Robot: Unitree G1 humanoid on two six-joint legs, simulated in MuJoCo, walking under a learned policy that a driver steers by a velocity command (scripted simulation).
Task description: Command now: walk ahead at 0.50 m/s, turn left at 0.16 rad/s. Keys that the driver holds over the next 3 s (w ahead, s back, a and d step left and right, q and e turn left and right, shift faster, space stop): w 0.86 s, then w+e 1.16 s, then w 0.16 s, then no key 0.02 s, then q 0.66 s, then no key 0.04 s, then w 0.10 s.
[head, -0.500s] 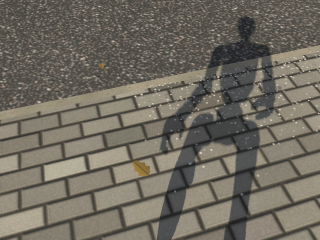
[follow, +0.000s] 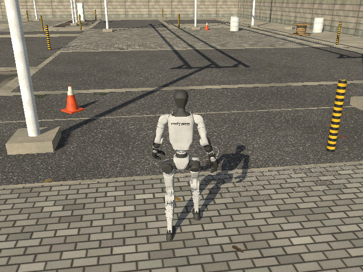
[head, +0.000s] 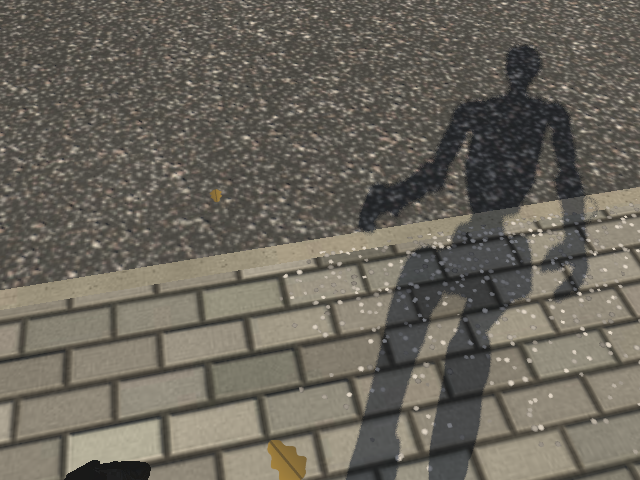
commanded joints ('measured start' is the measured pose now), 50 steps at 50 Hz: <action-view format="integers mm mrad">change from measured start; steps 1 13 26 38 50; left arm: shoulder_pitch -55 181 326 232 -92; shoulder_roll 123 121 190 101 66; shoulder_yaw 38 41 61 32 14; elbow -87 16 130 71 -29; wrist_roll -3 1 -22 -9 -21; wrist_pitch -27 -12 37 21 25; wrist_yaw -6 4 29 21 -11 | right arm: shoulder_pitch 32 -53 -366 -101 29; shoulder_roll -168 -72 -56 -89 -164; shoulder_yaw -47 -14 -2 -21 -42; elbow -24 -85 -178 -61 64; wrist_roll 0 -9 2 -18 -8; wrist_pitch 2 -11 -43 -47 -35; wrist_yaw -8 -1 42 25 1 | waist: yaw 27 77 150 91 -3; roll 141 -55 -37 117 83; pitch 7 -21 44 -57 51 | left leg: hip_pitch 25 -607 -565 -90 37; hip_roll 308 216 156 331 342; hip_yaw -176 49 96 -154 103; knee -1 695 160 -173 -214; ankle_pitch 459 82 311 325 353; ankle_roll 124 -66 -33 189 119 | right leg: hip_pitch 63 425 619 -38 -80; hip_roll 18 -165 -202 -86 -37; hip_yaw -17 208 79 27 -10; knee -39 -368 -297 575 61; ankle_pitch -96 -101 92 -334 29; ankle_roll -50 -258 -195 -22 -39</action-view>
